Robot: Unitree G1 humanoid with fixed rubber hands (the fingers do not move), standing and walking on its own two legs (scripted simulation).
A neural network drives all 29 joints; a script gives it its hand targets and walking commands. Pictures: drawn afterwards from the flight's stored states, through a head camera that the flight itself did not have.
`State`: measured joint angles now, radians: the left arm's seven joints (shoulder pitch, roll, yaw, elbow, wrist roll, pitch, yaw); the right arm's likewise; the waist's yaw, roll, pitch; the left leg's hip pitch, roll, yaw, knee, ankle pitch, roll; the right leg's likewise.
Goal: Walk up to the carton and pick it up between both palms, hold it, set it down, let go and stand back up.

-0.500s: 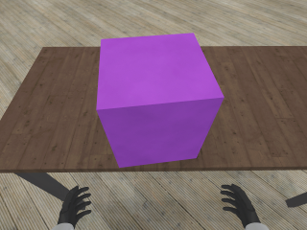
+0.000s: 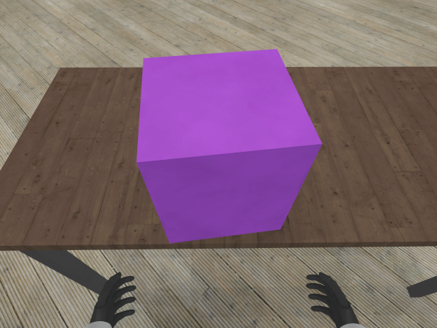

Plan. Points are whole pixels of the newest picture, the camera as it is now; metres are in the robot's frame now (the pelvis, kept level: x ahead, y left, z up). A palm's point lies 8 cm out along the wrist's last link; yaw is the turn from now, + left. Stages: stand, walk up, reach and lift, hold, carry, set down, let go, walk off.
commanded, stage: let go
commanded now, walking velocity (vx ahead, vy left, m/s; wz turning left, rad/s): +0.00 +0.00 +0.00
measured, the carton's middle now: (219, 153) +0.38 +0.04 +0.11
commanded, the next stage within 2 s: stand in 0.28 s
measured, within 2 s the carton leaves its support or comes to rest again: neither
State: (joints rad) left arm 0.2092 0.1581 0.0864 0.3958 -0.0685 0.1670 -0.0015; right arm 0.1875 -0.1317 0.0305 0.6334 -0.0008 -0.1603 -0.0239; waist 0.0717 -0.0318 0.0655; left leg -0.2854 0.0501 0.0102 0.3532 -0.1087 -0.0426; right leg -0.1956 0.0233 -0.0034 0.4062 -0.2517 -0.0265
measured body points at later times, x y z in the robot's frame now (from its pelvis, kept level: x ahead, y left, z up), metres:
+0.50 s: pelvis +0.02 +0.00 +0.00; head +0.04 +0.02 +0.45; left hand +0.13 +0.26 -0.12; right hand +0.18 -0.24 -0.10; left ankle +0.04 +0.15 -0.74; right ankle -0.03 -0.10 -0.74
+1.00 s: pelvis +0.02 +0.01 +0.00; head +0.02 +0.03 +0.45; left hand +0.08 +0.29 -0.15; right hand +0.15 -0.26 -0.11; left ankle +0.04 +0.15 -0.74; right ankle -0.03 -0.10 -0.74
